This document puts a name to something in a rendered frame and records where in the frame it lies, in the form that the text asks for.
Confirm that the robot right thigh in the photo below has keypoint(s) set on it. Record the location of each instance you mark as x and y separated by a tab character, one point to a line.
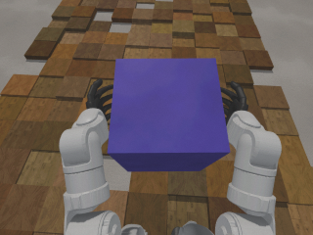
194	229

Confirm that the robot left hand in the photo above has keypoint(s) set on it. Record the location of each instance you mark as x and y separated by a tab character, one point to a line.
94	100

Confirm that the robot right hand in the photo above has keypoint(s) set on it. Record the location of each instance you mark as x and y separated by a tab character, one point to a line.
238	102

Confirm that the right robot forearm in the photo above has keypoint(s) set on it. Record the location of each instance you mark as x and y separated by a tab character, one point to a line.
255	166

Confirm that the left robot forearm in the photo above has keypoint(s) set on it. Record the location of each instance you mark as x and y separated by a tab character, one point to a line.
82	159

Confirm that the carton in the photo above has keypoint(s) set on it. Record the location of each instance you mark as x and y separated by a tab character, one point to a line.
167	115

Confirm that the robot left thigh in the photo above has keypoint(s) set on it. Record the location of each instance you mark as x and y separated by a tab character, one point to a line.
133	229

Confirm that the robot left upper arm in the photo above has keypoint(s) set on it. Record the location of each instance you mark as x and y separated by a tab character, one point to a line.
95	223

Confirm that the robot right upper arm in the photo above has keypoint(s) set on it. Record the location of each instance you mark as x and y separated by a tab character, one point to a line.
235	223

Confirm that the robot thigh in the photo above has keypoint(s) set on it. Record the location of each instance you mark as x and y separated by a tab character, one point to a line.
194	229
133	229

